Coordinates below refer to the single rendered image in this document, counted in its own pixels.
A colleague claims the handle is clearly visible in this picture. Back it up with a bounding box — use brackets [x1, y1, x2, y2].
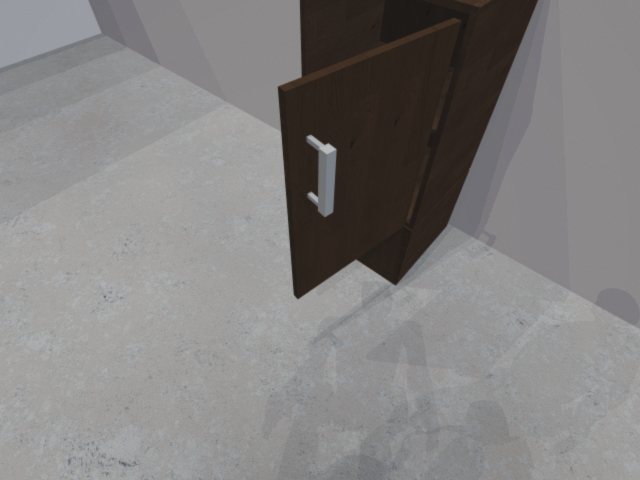
[306, 135, 337, 217]

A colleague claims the cupboard door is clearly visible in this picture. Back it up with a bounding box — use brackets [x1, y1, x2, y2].
[278, 18, 462, 299]

